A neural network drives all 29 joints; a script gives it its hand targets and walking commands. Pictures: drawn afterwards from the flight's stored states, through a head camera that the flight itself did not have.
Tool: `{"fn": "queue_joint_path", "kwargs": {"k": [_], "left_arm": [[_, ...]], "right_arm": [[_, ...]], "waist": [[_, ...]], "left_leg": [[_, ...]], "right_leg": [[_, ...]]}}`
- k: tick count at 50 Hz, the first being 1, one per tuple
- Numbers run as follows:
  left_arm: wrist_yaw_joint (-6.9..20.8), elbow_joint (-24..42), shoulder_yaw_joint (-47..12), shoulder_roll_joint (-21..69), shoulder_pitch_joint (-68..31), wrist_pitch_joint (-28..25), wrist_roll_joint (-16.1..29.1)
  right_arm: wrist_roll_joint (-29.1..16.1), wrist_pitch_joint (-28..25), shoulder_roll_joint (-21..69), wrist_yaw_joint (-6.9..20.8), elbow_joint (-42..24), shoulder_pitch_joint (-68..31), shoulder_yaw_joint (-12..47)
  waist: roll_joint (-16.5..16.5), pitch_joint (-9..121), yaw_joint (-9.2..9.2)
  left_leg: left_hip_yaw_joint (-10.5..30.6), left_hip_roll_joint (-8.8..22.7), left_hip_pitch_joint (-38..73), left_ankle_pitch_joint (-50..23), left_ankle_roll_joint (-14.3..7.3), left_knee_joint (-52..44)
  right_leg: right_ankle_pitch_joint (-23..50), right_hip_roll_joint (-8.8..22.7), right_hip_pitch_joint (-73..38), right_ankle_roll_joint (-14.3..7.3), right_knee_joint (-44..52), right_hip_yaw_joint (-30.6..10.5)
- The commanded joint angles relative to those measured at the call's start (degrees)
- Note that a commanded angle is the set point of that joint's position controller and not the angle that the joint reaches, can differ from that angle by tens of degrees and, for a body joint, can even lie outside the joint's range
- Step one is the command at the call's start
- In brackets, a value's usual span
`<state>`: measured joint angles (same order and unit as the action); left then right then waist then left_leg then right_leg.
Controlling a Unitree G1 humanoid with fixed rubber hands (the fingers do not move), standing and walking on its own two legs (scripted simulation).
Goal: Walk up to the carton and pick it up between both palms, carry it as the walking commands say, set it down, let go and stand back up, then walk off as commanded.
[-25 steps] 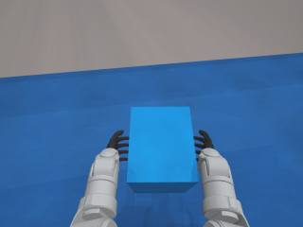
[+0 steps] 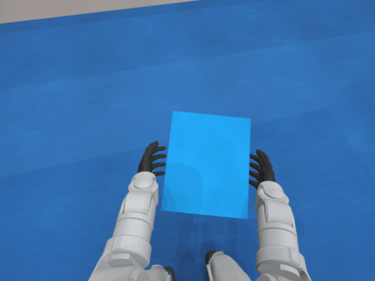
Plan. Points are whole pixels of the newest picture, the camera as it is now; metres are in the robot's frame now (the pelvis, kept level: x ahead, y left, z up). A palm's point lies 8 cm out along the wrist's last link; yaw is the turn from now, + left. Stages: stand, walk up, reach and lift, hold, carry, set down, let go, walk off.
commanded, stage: set down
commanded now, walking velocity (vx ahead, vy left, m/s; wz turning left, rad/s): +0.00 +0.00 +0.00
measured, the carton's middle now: (203, 168) +0.38 -0.09 -0.12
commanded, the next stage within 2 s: none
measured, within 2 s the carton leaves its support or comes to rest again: neither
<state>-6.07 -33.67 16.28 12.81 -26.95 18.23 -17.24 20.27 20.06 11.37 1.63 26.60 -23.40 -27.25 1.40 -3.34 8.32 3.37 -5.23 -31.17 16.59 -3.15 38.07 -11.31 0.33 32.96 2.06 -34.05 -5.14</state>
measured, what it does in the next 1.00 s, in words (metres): lowers itself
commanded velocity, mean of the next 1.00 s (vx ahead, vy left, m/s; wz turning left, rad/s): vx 0.00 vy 0.00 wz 0.00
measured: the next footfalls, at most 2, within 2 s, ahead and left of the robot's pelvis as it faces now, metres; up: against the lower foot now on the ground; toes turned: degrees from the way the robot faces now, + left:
none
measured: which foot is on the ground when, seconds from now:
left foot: down 0.00-1.00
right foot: down 0.00-1.00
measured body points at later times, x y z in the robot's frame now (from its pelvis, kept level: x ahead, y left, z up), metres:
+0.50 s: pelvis -0.02 -0.05 -0.07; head +0.16 -0.06 +0.34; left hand +0.37 +0.03 -0.15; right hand +0.34 -0.23 -0.14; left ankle +0.02 +0.08 -0.72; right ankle +0.06 -0.16 -0.72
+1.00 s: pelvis -0.05 -0.03 -0.16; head +0.16 -0.05 +0.24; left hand +0.41 +0.02 -0.23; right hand +0.37 -0.24 -0.22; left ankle +0.01 +0.08 -0.72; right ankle +0.06 -0.16 -0.72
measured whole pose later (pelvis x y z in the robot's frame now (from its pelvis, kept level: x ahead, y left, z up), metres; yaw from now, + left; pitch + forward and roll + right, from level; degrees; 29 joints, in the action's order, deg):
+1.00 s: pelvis -0.05 -0.03 -0.16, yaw +1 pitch +37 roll +0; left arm -9.1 -42.1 23.8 9.2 -50.5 16.4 -15.5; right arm 19.4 20.2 7.8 -5.3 30.7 -46.9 -31.1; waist 5.2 8.8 6.9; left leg 3.0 -6.6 -90.5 27.8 -0.4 81.6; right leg -21.9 -2.5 93.1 2.9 -78.1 -4.2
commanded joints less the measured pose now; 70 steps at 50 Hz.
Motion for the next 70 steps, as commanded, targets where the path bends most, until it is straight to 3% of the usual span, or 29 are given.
{"fn": "queue_joint_path", "kwargs": {"k": [1,2,3,5,9,12,13,16,17,19,20,23,24,26,28,31,32,33,34,35,42,46,50,53,59,61,63,67,70], "left_arm": [[10.03,-5.68,-26.87,54.52,-15.55,-6.34,5.51],[9.96,-6.31,-28.74,54.66,-19.49,-6.51,7.07],[9.76,-5.31,-24.58,54.02,-19.78,-7.18,3.29],[10.27,-6.33,-28.58,55.23,-18.39,-8.23,6.43],[10.48,-0.66,-30.46,55.39,-24.62,-10.49,7.15],[10.02,1.33,-31.1,52.55,-24.08,-10.97,6.99],[10.85,3.23,-33.09,49.15,-30.3,-11.78,8.05],[11.97,-2.67,-30.58,48.68,-29.37,-11.38,6.05],[11.44,-2.68,-28.53,49.91,-26.43,-11.51,4.66],[12.62,-4.12,-27.7,47.42,-30.26,-12.24,3.58],[12.84,-6.17,-27.04,46.24,-29.37,-12.02,4.69],[13.14,-1.94,-27.38,42.59,-39.56,-11.74,5.08],[14.01,-3.25,-28.85,45.61,-43.27,-10.95,7.59],[14.39,-7.31,-23.86,43.6,-43.84,-9.3,3.54],[14.96,-2.52,-25.97,43.13,-49.52,-9.04,4.27],[16.41,-6.86,-26.01,48.84,-49.52,-6.34,7.4],[17.02,-7.62,-27.06,50.63,-50.35,-6.22,9.49],[16.96,-4.34,-26.68,48.07,-53.02,-6.2,9.19],[17.0,-3.63,-27.09,49.09,-58.02,-6.51,10.91],[16.18,-4.48,-26.23,48.78,-55.86,-5.68,9.28],[16.05,-11.37,-24.12,49.92,-59.24,-2.42,9.22],[14.99,-11.97,-20.16,47.96,-57.6,-3.37,8.74],[11.76,-7.2,-22.64,48.63,-62.31,-4.85,9.91],[9.89,-7.05,-23.17,49.78,-62.58,-3.5,9.11],[9.02,-8.05,-22.57,49.58,-60.44,-3.45,9.22],[8.4,-5.5,-24.91,48.76,-62.87,-4.38,10.08],[7.8,-5.97,-26.76,51.14,-62.19,-3.68,11.29],[8.95,-4.83,-30.84,48.75,-64.42,-4.54,13.51],[7.71,-5.6,-29.53,47.43,-63.52,-5.28,11.76]], "right_arm": [[-10.46,-6.24,40.82,14.11,-4.59,-31.46,33.5],[-7.5,-5.59,39.04,13.72,1.54,-24.52,29.66],[-6.13,-6.51,39.47,13.52,-0.18,-30.41,31.06],[-8.74,-7.09,40.65,13.34,-1.93,-29.57,33.93],[-8.13,-8.84,42.13,12.72,-1.82,-30.92,32.0],[-9.66,-8.66,45.68,11.78,4.97,-22.08,34.87],[-7.96,-8.65,46.29,11.04,7.83,-20.72,31.94],[-8.52,-10.97,44.02,8.64,0.57,-27.94,34.13],[-11.11,-11.0,45.74,9.12,2.39,-31.62,36.48],[-7.22,-11.29,48.14,7.48,3.28,-28.65,33.54],[-9.79,-11.31,49.28,6.86,0.85,-33.23,37.18],[-9.51,-10.16,49.63,6.28,2.41,-37.13,38.38],[-9.38,-9.68,46.14,5.9,3.27,-38.71,35.52],[-7.43,-7.45,49.24,6.59,9.03,-39.31,32.69],[-9.03,-6.08,55.28,6.56,7.01,-41.24,36.7],[-12.08,-4.15,53.35,7.37,5.29,-46.86,38.87],[-11.81,-4.87,52.31,6.2,-1.91,-52.13,40.19],[-12.14,-3.86,54.97,6.7,1.44,-48.55,41.93],[-11.21,-3.47,53.5,6.51,4.68,-49.79,38.86],[-12.38,-3.01,56.15,6.92,2.85,-50.06,40.94],[-7.91,-0.83,49.1,9.6,9.31,-53.99,29.44],[-9.8,-0.58,51.86,9.85,9.64,-57.67,29.06],[-12.97,-1.34,50.95,12.08,12.65,-56.73,30.15],[-9.29,-1.22,46.64,12.66,17.58,-54.02,22.82],[-12.93,-2.93,43.09,13.57,9.88,-64.3,27.05],[-11.59,-3.49,41.44,13.93,12.47,-60.11,23.84],[-9.42,-2.89,38.93,13.66,10.03,-60.12,24.31],[-10.68,-4.72,37.26,11.76,5.62,-60.26,25.41],[-11.76,-3.71,40.81,12.5,11.19,-56.81,25.98]], "waist": [[4.02,41.77,-3.16],[1.73,38.62,4.09],[2.4,39.14,-1.45],[-0.7,42.57,-1.68],[-0.92,50.1,2.96],[2.09,51.11,1.12],[0.29,51.54,5.37],[0.48,53.86,3.18],[2.42,52.82,-3.15],[3.41,52.71,1.15],[-3.66,57.5,-0.47],[-2.2,54.86,-1.74],[-1.48,54.82,2.99],[2.3,49.94,-1.64],[-1.26,61.12,-1.82],[5.19,63.16,-3.33],[-2.67,66.76,0.51],[1.23,68.28,-1.94],[-2.12,64.87,1.07],[2.51,65.66,-2.98],[-3.07,63.95,6.72],[0.04,61.89,0.79],[2.05,70.94,0.16],[7.28,63.32,3.96],[7.82,69.84,0.17],[10.39,68.15,3.26],[4.41,71.76,10.31],[7.89,76.06,10.83],[10.0,71.35,5.15]], "left_leg": [[6.45,0.99,14.17,-34.47,5.3,-0.64],[8.16,1.31,12.09,-31.16,5.1,-0.79],[6.08,-0.98,7.09,-26.71,5.28,0.6],[6.34,-0.43,9.48,-27.7,4.57,1.69],[5.35,-2.02,4.29,-30.47,4.5,4.66],[3.03,-3.14,0.64,-27.83,4.55,7.1],[5.14,-1.74,-6.4,-26.95,4.84,7.54],[0.93,-5.21,-17.7,-14.52,3.78,11.82],[0.55,-5.57,-19.44,-14.74,3.83,10.34],[-1.06,-6.38,-30.77,-11.3,3.85,13.35],[-0.71,-6.67,-27.96,-7.34,2.41,14.99],[-2.37,-6.63,-34.45,-1.1,2.54,17.61],[-0.62,-5.06,-31.12,1.15,1.83,17.07],[-1.93,-5.95,-35.6,9.02,1.61,18.29],[-3.17,-5.92,-38.36,7.16,1.83,23.93],[-4.39,-6.15,-37.01,7.71,1.56,24.36],[-4.08,-7.4,-39.92,6.26,1.24,27.06],[-5.16,-7.24,-40.68,6.68,2.36,27.83],[-5.0,-7.52,-43.45,7.09,2.65,28.28],[-5.83,-7.1,-39.7,7.0,2.44,27.72],[-3.54,-6.78,-43.83,10.25,3.69,29.88],[-4.23,-7.3,-44.63,8.1,2.84,31.47],[-3.71,-6.71,-35.9,2.09,4.4,33.48],[-2.38,-6.67,-35.56,5.88,5.08,33.14],[-2.56,-7.29,-36.83,-1.52,4.8,37.73],[-2.68,-6.95,-36.46,-4.16,5.64,38.36],[1.86,-5.83,-30.53,-4.47,5.85,39.33],[-1.45,-7.32,-39.57,-9.63,6.76,43.92],[-2.27,-5.96,-40.07,-9.63,5.78,43.69]], "right_leg": [[19.63,-7.07,-6.18,-3.08,-5.35,3.63],[17.49,-7.2,-3.62,-2.57,-6.22,4.38],[17.47,-7.54,-2.75,-3.27,-6.72,3.84],[18.42,-7.36,-3.29,-2.03,-9.0,4.22],[24.01,-7.72,-2.91,-1.3,-11.28,4.93],[27.35,-7.49,-2.01,-1.47,-12.61,4.34],[28.11,-7.81,-1.73,-1.19,-15.25,4.32],[28.03,-6.23,-4.49,-0.54,-16.61,2.7],[27.35,-6.55,-5.04,-0.76,-17.45,2.66],[30.06,-6.06,-7.88,-0.32,-17.36,0.4],[25.09,-6.56,-8.83,1.05,-18.29,0.57],[15.13,-6.68,-0.64,1.24,-20.12,0.85],[9.53,-7.13,2.56,0.94,-22.01,3.32],[-0.98,-7.3,7.04,0.15,-22.48,3.07],[-1.67,-7.29,2.06,0.57,-22.58,-0.16],[-3.32,-7.25,3.54,0.33,-26.06,1.19],[-3.16,-7.59,1.76,1.68,-26.62,2.5],[-2.4,-7.33,2.27,1.26,-28.36,2.12],[-3.68,-7.87,3.02,0.97,-27.38,1.4],[-1.32,-7.74,7.24,1.06,-29.28,2.89],[-2.66,-8.48,17.61,1.08,-33.84,8.04],[0.86,-7.81,19.09,0.82,-36.64,6.53],[5.23,-9.04,25.41,0.41,-40.28,8.93],[0.06,-8.3,34.68,-1.03,-41.0,9.7],[5.66,-8.07,34.91,-0.43,-44.49,9.19],[8.47,-9.11,37.88,-1.13,-45.05,8.98],[3.24,-9.28,44.03,0.12,-46.42,12.57],[14.84,-9.53,36.88,-0.08,-49.2,11.54],[13.68,-8.49,42.48,-0.05,-50.57,10.44]]}}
